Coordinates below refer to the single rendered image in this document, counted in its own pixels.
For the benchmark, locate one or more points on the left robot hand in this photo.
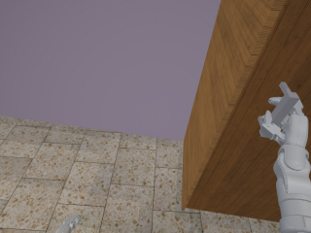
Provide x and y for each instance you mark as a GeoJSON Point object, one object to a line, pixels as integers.
{"type": "Point", "coordinates": [69, 224]}

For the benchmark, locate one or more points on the right robot hand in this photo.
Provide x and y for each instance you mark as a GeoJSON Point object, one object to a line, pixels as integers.
{"type": "Point", "coordinates": [295, 126]}

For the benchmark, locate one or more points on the handle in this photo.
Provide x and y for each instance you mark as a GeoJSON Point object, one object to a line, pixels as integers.
{"type": "Point", "coordinates": [284, 106]}

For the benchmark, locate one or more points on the robot right forearm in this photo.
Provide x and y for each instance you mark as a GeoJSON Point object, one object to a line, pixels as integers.
{"type": "Point", "coordinates": [293, 187]}

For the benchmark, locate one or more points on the wardrobe door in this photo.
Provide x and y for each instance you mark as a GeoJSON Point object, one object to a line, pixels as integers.
{"type": "Point", "coordinates": [239, 179]}

